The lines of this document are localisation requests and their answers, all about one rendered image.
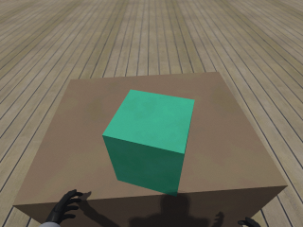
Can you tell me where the pedestal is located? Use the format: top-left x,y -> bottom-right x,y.
12,71 -> 288,227

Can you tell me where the robot right hand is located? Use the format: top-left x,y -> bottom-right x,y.
238,217 -> 260,227

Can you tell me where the carton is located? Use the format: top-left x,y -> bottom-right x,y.
102,89 -> 195,197

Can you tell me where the robot left hand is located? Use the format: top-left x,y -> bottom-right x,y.
45,189 -> 83,225

